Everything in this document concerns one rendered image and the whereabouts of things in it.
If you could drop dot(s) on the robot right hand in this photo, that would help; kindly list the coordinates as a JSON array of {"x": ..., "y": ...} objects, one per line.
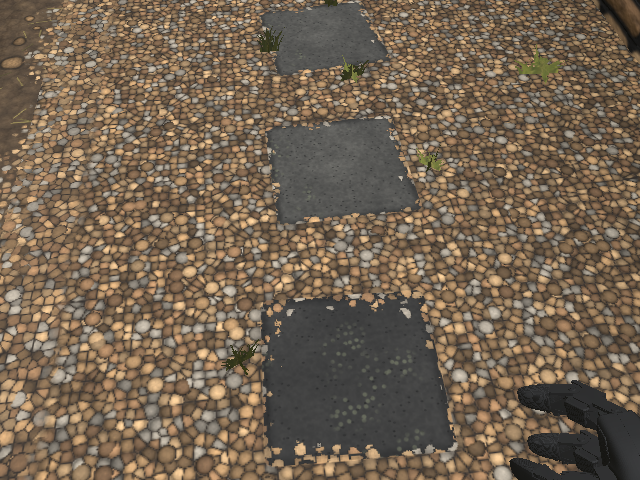
[{"x": 613, "y": 455}]

